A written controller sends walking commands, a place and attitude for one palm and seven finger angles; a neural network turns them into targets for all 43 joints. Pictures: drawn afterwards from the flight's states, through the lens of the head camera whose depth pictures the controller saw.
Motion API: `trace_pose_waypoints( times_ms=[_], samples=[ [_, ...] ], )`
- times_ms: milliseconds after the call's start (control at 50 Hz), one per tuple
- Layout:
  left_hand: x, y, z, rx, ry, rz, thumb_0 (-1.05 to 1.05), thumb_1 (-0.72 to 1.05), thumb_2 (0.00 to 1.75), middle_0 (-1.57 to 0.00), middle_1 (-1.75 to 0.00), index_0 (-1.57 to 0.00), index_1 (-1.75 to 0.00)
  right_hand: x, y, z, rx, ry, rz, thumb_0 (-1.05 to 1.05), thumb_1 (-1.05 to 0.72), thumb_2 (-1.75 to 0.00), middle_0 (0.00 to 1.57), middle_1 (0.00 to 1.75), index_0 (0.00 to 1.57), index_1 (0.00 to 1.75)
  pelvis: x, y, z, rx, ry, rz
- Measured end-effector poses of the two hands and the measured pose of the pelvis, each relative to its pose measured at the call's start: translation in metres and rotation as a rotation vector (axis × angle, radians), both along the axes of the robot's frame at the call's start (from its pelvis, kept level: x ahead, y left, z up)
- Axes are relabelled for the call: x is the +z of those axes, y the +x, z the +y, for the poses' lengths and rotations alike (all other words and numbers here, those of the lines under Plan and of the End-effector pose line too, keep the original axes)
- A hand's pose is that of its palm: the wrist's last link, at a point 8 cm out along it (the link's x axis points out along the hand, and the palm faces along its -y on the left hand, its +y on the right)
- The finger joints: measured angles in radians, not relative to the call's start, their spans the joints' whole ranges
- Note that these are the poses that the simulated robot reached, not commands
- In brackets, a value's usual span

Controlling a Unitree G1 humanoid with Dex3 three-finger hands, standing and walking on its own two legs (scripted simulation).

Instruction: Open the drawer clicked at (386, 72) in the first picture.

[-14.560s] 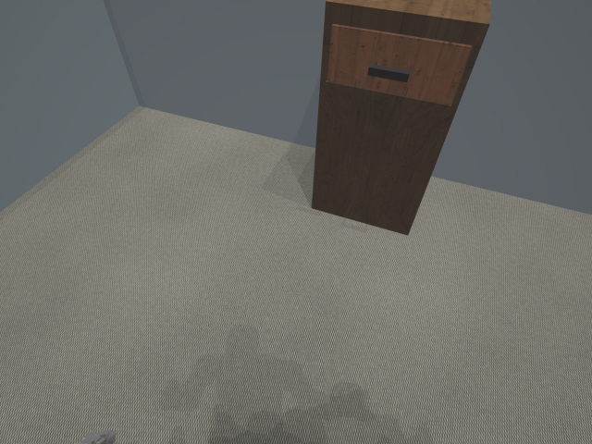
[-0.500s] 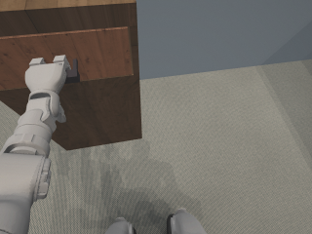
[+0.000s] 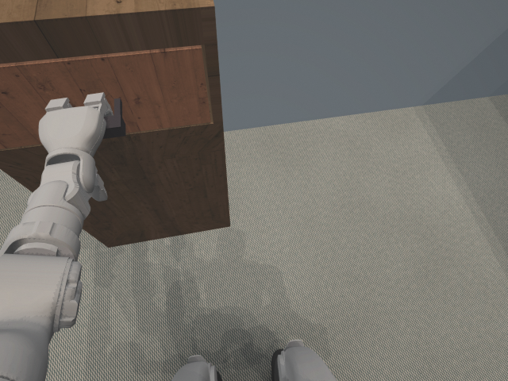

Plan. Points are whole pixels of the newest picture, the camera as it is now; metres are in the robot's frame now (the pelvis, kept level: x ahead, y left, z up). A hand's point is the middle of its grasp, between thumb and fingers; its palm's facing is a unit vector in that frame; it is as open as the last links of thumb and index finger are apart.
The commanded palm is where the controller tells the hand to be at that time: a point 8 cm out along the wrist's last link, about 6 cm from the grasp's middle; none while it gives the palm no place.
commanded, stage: close the thumb around the handle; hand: left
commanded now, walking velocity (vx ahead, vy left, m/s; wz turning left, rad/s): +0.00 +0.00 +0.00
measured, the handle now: (85, 119) +0.55 +0.25 +0.02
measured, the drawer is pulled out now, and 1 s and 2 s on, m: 0.00 0.00 0.03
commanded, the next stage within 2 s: pull the drawer open in 0.60 s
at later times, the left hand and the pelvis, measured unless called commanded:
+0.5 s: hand (86, 154) +0.49 +0.24 +0.01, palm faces -0.07 -0.03 -1.00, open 6.1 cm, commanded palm +0.48 +0.24 +0.06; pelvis +0.00 +0.00 +0.00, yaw +0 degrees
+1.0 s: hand (86, 156) +0.48 +0.24 +0.00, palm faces -0.07 -0.03 -1.00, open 6.1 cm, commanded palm +0.45 +0.23 +0.06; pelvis +0.00 +0.00 +0.00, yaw -1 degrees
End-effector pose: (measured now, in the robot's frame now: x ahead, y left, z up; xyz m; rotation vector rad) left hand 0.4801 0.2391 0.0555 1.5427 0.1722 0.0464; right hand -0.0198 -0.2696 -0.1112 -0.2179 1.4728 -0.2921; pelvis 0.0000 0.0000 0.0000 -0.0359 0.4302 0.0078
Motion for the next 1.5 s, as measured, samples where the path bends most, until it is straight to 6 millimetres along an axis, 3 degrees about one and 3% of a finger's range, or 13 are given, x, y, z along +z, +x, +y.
trace_pose_waypoints(
  times_ms=[160,500,860,1040,1160,1340,1500],
  samples=[
    [0.003,-0.006,0.002,-0.006,0.006,0.008,0.00,-0.19,0.43,-0.33,-1.24,-0.34,-1.23,0.001,0.004,-0.002,0.004,-0.002,-0.011,0.01,-0.91,-0.90,0.20,0.30,0.20,0.30,0.002,0.001,0.000,0.002,0.002,-0.012],
    [0.005,-0.011,0.002,-0.006,0.004,-0.009,0.00,0.65,0.79,-0.36,-1.30,-0.38,-1.31,0.001,0.014,-0.002,0.014,-0.002,-0.039,0.01,-0.91,-0.90,0.20,0.30,0.20,0.30,0.003,0.000,0.001,0.001,0.002,-0.021],
    [0.004,-0.011,0.002,-0.008,0.010,-0.004,0.00,0.65,0.79,-0.33,-1.34,-0.36,-1.33,0.000,0.002,0.000,0.005,-0.007,-0.030,0.01,-0.91,-0.90,0.20,0.30,0.20,0.30,0.001,-0.006,0.002,-0.001,0.003,-0.017],
    [0.003,-0.016,0.003,-0.012,-0.007,-0.011,0.01,0.68,0.77,-0.29,-1.35,-0.34,-1.33,0.004,0.004,0.004,-0.022,0.008,-0.025,0.01,-0.91,-0.90,0.20,0.30,0.20,0.30,0.006,0.004,0.005,-0.022,0.004,-0.028],
    [0.002,-0.024,0.003,-0.023,-0.017,-0.023,0.01,0.69,0.76,-0.27,-1.35,-0.32,-1.32,0.005,0.024,0.008,-0.023,0.023,-0.049,0.01,-0.91,-0.90,0.20,0.30,0.20,0.30,0.011,0.015,0.008,-0.030,0.004,-0.042],
    [0.001,-0.041,0.001,-0.027,-0.022,-0.037,0.01,0.69,0.77,-0.26,-1.35,-0.32,-1.31,0.008,0.081,0.012,0.014,0.043,-0.155,0.01,-0.91,-0.90,0.20,0.30,0.20,0.30,0.018,0.030,0.010,-0.030,0.005,-0.064],
    [0.002,-0.041,0.001,-0.024,0.004,-0.036,0.00,0.66,0.80,-0.31,-1.35,-0.34,-1.32,0.004,0.113,0.010,0.100,0.034,-0.193,0.01,-0.91,-0.90,0.20,0.30,0.20,0.30,0.015,0.026,0.006,0.007,0.007,-0.071]
  ],
)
